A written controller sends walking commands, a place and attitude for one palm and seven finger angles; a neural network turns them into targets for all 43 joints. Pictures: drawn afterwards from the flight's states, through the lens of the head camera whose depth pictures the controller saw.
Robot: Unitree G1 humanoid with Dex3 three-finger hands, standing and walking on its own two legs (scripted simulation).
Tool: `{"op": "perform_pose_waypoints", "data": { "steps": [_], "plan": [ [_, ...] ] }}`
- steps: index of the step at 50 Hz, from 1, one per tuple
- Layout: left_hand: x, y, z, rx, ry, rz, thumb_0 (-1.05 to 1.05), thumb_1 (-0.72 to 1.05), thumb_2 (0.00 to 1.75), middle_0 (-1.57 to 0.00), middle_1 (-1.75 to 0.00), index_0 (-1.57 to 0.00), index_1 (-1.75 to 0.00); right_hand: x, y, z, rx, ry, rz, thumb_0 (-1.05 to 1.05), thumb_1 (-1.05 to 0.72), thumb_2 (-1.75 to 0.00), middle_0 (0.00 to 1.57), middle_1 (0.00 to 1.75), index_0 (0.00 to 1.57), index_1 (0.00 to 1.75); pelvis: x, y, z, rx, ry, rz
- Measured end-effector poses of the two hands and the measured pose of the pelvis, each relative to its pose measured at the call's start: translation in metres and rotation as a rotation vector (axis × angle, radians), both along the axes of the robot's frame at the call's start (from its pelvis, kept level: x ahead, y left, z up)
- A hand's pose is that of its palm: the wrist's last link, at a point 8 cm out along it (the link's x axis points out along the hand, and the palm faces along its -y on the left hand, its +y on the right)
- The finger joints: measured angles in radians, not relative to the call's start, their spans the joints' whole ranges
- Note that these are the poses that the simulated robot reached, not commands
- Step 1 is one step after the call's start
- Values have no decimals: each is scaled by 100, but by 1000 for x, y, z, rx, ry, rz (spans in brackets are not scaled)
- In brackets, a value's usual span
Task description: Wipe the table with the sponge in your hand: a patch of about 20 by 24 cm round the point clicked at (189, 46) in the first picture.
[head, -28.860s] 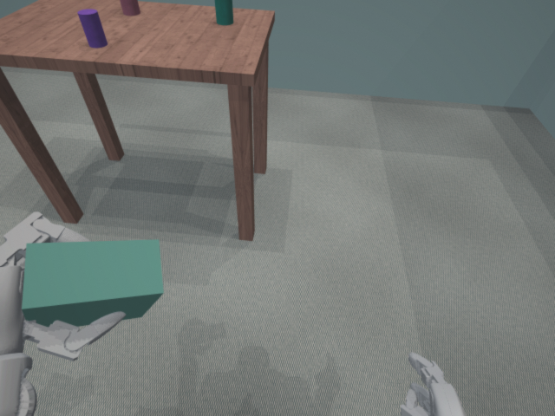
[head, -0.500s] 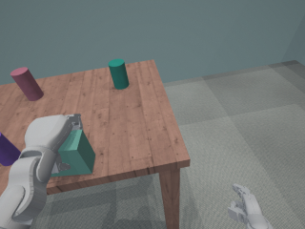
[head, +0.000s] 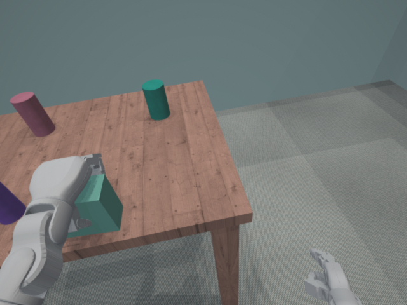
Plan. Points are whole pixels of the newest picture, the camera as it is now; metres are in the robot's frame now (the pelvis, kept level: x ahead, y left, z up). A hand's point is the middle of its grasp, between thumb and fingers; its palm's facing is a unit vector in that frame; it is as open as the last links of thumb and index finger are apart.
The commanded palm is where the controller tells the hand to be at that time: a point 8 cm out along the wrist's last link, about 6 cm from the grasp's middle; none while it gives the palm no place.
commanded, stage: lower the sponge onto the table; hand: left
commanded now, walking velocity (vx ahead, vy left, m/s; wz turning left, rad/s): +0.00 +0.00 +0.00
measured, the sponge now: (85, 212) +0.24 +0.29 +0.08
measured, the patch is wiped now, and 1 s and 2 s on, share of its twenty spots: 0.00 0.05 0.25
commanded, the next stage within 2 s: wipe forward along the first lane in 0.20 s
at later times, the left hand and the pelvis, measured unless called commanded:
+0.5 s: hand (79, 189) +0.25 +0.29 +0.13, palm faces +0.06 -0.06 -1.00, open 10.1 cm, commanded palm +0.23 +0.29 +0.18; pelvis +0.01 +0.01 +0.00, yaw +0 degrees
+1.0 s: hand (85, 170) +0.30 +0.30 +0.13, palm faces -0.02 -0.02 -1.00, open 10.1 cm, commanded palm +0.29 +0.32 +0.16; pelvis +0.00 -0.01 +0.00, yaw +1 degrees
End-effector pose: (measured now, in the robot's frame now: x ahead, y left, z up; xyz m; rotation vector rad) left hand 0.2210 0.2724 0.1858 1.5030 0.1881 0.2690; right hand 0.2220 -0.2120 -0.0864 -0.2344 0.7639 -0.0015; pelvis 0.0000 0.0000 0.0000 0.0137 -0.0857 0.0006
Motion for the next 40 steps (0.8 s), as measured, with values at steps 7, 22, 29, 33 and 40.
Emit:
{"op": "perform_pose_waypoints", "data": {
  "steps": [7, 22, 29, 33, 40],
  "plan": [
    [2, 5, -1, -17, -8, 41, 0, -54, 106, -77, -137, -77, -136, 2, 6, -1, 24, 8, -5, 1, -91, -90, 20, 30, 20, 30, 3, 5, 1, 1, 9, -5],
    [6, 6, -3, -21, 1, 62, 0, -55, 106, -77, -137, -78, -135, 14, 19, -1, 25, 13, 24, 1, -91, -90, 20, 30, 20, 30, 8, 12, 1, -2, 19, 6],
    [20, 12, -1, -16, 7, 76, 0, -57, 106, -79, -135, -80, -133, 13, 20, -2, 22, 24, 33, 1, -91, -90, 20, 30, 20, 30, 7, 10, 1, -1, 31, 11],
    [28, 15, -2, -14, 19, 79, 0, -57, 106, -80, -134, -80, -133, 8, 16, -4, 19, 33, 28, 1, -91, -90, 20, 30, 20, 30, 6, 7, 0, -1, 39, 13],
    [45, 20, -2, -1, 43, 82, 0, -58, 107, -81, -133, -81, -133, -7, 1, -11, -4, 66, 4, 1, -91, -90, 20, 30, 20, 30, 2, 1, -1, 0, 53, 20]
  ]
}}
